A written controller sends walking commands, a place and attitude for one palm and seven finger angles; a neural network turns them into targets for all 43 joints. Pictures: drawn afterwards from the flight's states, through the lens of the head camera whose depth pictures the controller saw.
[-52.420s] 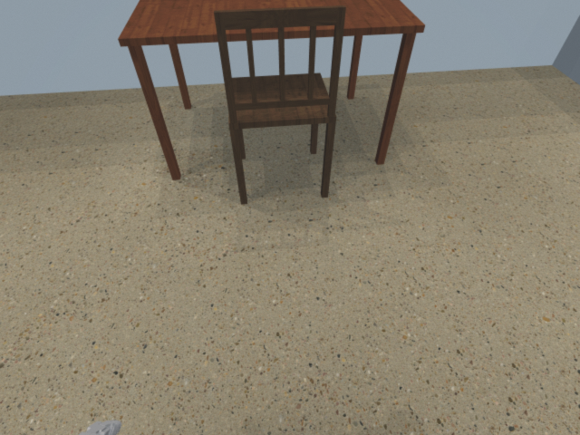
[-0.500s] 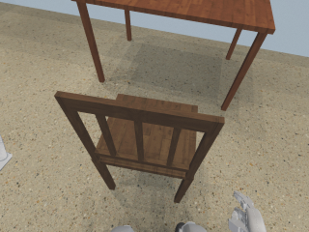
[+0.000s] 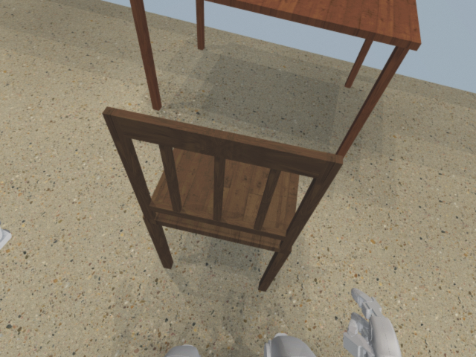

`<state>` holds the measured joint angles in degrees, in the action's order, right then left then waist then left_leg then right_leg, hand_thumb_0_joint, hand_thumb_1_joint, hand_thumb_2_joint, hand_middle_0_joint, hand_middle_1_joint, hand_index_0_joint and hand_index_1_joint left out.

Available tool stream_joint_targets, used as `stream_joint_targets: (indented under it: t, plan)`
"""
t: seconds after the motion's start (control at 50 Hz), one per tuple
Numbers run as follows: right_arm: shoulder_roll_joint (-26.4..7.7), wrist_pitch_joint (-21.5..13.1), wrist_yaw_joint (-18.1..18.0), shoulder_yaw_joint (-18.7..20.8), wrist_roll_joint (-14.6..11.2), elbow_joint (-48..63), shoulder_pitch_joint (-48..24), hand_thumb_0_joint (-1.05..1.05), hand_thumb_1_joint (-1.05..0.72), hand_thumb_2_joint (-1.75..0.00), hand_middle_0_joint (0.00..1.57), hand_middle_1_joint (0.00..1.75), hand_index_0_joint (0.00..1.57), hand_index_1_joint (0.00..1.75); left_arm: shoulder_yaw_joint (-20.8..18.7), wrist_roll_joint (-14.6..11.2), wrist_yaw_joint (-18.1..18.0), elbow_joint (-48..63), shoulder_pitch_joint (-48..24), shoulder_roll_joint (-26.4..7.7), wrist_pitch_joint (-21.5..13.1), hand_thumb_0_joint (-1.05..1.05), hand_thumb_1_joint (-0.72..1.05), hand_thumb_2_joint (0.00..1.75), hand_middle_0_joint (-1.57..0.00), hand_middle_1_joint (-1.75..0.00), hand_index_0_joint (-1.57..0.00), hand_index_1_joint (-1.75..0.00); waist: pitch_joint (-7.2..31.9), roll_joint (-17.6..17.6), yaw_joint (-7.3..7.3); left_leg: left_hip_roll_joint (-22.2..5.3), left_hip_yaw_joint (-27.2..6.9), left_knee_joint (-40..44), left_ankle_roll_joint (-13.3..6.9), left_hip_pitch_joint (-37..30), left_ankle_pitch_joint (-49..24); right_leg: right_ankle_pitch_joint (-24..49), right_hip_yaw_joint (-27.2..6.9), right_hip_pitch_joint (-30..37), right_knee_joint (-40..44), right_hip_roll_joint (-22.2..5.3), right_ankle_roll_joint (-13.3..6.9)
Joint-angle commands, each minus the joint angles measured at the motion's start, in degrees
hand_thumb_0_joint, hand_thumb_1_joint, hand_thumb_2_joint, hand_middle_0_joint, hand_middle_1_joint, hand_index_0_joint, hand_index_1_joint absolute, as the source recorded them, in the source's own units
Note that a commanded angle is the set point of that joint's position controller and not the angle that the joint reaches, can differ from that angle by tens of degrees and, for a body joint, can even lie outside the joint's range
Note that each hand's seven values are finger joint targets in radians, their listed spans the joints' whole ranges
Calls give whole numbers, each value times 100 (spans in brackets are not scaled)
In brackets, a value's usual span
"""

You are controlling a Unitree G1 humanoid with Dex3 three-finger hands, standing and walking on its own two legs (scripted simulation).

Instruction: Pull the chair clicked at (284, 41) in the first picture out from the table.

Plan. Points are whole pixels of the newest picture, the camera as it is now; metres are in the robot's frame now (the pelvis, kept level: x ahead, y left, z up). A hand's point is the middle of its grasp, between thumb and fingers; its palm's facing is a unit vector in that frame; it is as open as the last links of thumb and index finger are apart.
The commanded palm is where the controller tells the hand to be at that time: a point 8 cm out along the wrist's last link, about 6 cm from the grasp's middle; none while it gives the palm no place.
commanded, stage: step back with the hand held close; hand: left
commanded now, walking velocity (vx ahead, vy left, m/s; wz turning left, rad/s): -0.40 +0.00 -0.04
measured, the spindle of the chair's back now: (218, 191) +0.45 +0.07 -0.09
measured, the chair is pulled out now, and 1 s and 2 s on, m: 0.61 0.61 0.61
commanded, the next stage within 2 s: stop stepping back and stand still in 0.14 s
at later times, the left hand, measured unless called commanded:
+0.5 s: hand out of the picture +0.09 +0.25 +0.17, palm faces +0.41 -0.78 -0.47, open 7.4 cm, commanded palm +0.02 +0.28 +0.18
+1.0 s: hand out of the picture +0.04 +0.28 +0.17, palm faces +0.47 -0.76 -0.44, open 7.4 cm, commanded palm -0.03 +0.31 +0.18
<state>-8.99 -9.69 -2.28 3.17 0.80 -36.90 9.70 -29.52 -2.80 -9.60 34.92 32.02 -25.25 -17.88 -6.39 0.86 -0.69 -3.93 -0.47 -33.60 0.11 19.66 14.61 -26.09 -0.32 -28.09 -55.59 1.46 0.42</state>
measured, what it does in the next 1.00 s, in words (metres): walks backwards: right foot, then left foot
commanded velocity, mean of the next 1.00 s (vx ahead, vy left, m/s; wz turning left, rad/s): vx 0.04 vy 0.00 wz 0.01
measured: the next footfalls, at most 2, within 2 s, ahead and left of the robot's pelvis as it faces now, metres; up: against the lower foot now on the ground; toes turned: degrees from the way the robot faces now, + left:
right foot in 0.14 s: -0.01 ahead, -0.19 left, +0.00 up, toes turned -5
left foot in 0.36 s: -0.04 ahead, +0.09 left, +0.00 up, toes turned +0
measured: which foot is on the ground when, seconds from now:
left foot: down 0.00-0.18, up 0.20-0.34, down 0.36-1.00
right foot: up 0.00-0.12, down 0.14-0.92, up 0.94-1.00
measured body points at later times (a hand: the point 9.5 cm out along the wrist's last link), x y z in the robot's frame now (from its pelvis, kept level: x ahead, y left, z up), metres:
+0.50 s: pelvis -0.12 -0.01 +0.00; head -0.12 +0.01 +0.45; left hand +0.06 +0.29 +0.19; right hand -0.01 -0.28 -0.08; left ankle -0.08 +0.09 -0.74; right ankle -0.11 -0.17 -0.73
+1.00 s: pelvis -0.16 +0.00 -0.01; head -0.16 +0.02 +0.44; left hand +0.01 +0.31 +0.19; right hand +0.00 -0.23 -0.09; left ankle -0.08 +0.09 -0.73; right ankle -0.15 -0.15 -0.71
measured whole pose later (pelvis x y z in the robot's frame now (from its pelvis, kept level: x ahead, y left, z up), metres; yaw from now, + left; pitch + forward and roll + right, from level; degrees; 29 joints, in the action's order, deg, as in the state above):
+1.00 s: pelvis -0.16 +0.00 -0.01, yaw +1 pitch -3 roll -3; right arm -10.5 -6.6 -3.5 2.0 -0.4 -37.0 13.3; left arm -25.4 -1.7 -8.8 26.8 28.5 -23.8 -13.0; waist -3.0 -1.1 0.3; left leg 0.8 -1.6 -34.9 -3.0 20.3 12.4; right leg -26.4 -1.6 -17.9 -45.3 1.3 -0.4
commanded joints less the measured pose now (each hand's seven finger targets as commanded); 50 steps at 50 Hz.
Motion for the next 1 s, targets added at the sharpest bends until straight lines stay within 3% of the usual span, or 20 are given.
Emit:
stream_joint_targets:
  t: [0.0,0.08,0.14,0.16,0.18,0.2,0.24,0.32,0.34,0.38,0.4,0.48,0.52,0.7,0.82,0.84,0.88,0.9,0.92,0.98]
  plan:
    - [-916,-336,66,308,-36,541,16,0,-90,-90,20,30,20,30,-437,-44,39,1006,33,-674,-389,0,90,90,-20,-30,-20,-30,1297,-1581,125,-1371,-659,541,-510,-1299,-4129,328,8,456,1562,-338,-154]
    - [-942,-391,26,231,36,525,-115,0,-90,-90,20,30,20,30,-721,-8,99,703,126,-969,-388,0,90,90,-20,-30,-20,-30,1162,-1425,41,-1263,-928,510,-443,-378,-1939,1252,251,1534,3148,-354,-56]
    - [-857,-404,17,142,-76,599,-73,0,-90,-90,20,30,20,30,-893,-29,118,669,44,-1194,-487,0,90,90,-20,-30,-20,-30,1168,-493,36,-688,-344,-216,-150,110,29,2129,218,1639,3492,-797,-209]
    - [-871,-350,35,299,-140,674,221,0,-90,-90,20,30,20,30,-795,-54,121,759,57,-1253,-465,0,90,90,-20,-30,-20,-30,1474,1180,96,78,72,-1158,169,268,891,2423,-955,1389,3563,-1474,-736]
    - [-911,-286,17,375,-183,806,32,0,-90,-90,20,30,20,30,-750,-123,67,742,202,-1274,-375,0,90,90,-20,-30,-20,-30,1487,1682,39,440,-72,-2250,224,238,1561,2022,-1859,760,4074,-2357,-1233]
    - [-752,-186,-10,283,-124,809,-215,0,-90,-90,20,30,20,30,-870,-70,-23,610,178,-1301,-247,0,90,90,-20,-30,-20,-30,1345,1342,19,321,-338,-2819,171,474,1614,2080,-1645,828,3940,-2488,-1387]
    - [-569,-3,-76,19,-156,883,-353,0,-90,-90,20,30,20,30,-868,-45,-110,267,562,-1097,-95,0,90,90,-20,-30,-20,-30,1507,809,146,174,-303,-2185,152,358,1392,2610,-779,1183,3265,-1866,-1005]
    - [-897,-16,-267,89,-215,977,-82,0,-90,-90,20,30,20,30,-698,-9,-249,633,372,-1230,-53,0,90,90,-20,-30,-20,-30,1331,380,206,124,116,1190,-74,-636,714,323,-445,1210,3023,-1072,-294]
    - [-997,-134,-300,131,-207,998,-89,0,-90,-90,20,30,20,30,-625,3,-251,855,141,-1226,-84,0,90,90,-20,-30,-20,-30,1105,-31,178,-221,-296,1684,-221,-491,761,151,-359,1287,2765,-788,-152]
    - [-1006,-280,-323,44,-169,974,-230,0,-90,-90,20,30,20,30,-625,122,-218,722,-85,-1235,-116,0,90,90,-20,-30,-20,-30,625,-2293,232,-950,-1613,2506,-638,1028,2811,-237,139,1582,1505,-265,40]
    - [-965,-287,-282,113,-176,954,-204,0,-90,-90,20,30,20,30,-495,211,-187,820,-324,-1119,-67,0,90,90,-20,-30,-20,-30,414,-2301,261,-923,-1522,2428,-723,1691,2813,155,53,1948,994,-159,73]
    - [-1014,-327,-134,122,-234,798,26,0,-90,-90,20,30,20,30,-294,185,-93,332,-64,-926,-132,0,90,90,-20,-30,-20,-30,444,-693,166,-168,-853,1168,-399,1000,2025,430,-119,2038,3293,-338,-56]
    - [-1028,-313,-144,124,-177,725,39,0,-90,-90,20,30,20,30,-392,181,-98,276,-462,-999,-187,0,90,90,-20,-30,-20,-30,501,-1081,245,-54,-788,1281,-339,814,2286,278,-189,1886,3335,-388,-175]
    - [-948,-67,-197,135,-99,755,-51,0,-90,-90,20,30,20,30,-220,152,-33,338,-597,-936,98,0,90,90,-20,-30,-20,-30,609,-226,190,188,-591,860,-336,214,2321,-780,-551,1265,3447,-329,-378]
    - [-938,105,-142,130,-92,762,58,0,-90,-90,20,30,20,30,-249,104,18,392,-580,-944,119,0,90,90,-20,-30,-20,-30,588,358,241,475,-212,-301,-256,-550,1472,-1330,-1142,175,3792,-836,-669]
    - [-947,105,-154,105,-81,746,65,0,-90,-90,20,30,20,30,-283,99,-6,360,-595,-963,108,0,90,90,-20,-30,-20,-30,569,304,253,387,-297,-98,-278,-742,1453,-1323,-1051,26,3645,-829,-652]
    - [-984,69,-185,63,-88,798,-58,0,-90,-90,20,30,20,30,-200,102,-32,512,-772,-869,98,0,90,90,-20,-30,-20,-30,505,-835,291,-87,-1218,1228,-421,-546,2419,-1071,-524,124,2521,-285,-392]
    - [-996,17,-224,54,-111,831,-176,0,-90,-90,20,30,20,30,-261,107,-66,489,-721,-884,126,0,90,90,-20,-30,-20,-30,506,-1668,240,-726,-2076,2306,-572,237,3425,-544,61,817,1195,164,-151]
    - [-907,-36,-224,79,-104,899,-251,0,-90,-90,20,30,20,30,-324,131,-52,545,-889,-964,139,0,90,90,-20,-30,-20,-30,483,-1905,188,-995,-2308,2722,-672,1108,3619,-218,138,1497,190,261,-51]
    - [-845,-114,-80,70,-199,862,-176,0,-90,-90,20,30,20,30,-169,103,53,202,-450,-819,90,0,90,90,-20,-30,-20,-30,507,-1014,91,-703,-1446,2150,-636,953,2375,-56,170,1869,1630,-43,-103]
